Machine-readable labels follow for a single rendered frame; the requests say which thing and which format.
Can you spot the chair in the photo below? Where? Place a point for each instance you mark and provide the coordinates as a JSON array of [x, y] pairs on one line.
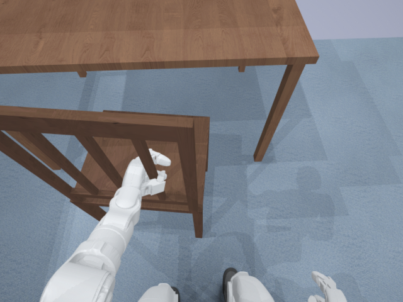
[[113, 139]]

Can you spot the table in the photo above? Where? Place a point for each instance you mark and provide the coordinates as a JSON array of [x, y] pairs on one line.
[[38, 36]]

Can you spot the right robot hand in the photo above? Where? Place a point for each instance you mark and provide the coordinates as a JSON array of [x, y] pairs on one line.
[[328, 287]]

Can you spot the left robot hand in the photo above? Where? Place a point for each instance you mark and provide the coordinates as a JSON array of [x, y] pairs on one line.
[[135, 175]]

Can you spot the robot left shin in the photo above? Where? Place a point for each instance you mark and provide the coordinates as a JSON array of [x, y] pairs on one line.
[[164, 284]]

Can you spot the robot left upper arm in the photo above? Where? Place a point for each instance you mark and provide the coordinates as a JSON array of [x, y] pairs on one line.
[[79, 283]]

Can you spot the left robot forearm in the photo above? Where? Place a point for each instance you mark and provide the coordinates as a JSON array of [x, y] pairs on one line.
[[108, 241]]

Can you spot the robot left thigh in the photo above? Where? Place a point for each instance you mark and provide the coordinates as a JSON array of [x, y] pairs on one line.
[[159, 294]]

